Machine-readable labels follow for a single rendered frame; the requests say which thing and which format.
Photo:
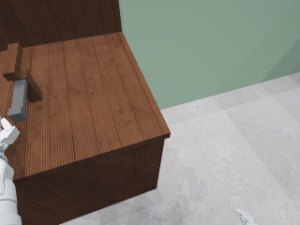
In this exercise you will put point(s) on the counter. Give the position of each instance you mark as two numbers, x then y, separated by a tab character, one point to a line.
93	134

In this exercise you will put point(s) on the right robot hand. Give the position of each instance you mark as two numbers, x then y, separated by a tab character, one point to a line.
245	218

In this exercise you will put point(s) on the tap lever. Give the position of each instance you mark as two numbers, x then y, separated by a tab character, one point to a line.
17	111

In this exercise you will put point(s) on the robot left forearm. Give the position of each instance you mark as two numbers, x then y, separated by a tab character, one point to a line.
8	196

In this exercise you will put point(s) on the left robot hand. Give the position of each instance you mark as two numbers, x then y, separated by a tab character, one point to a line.
8	135

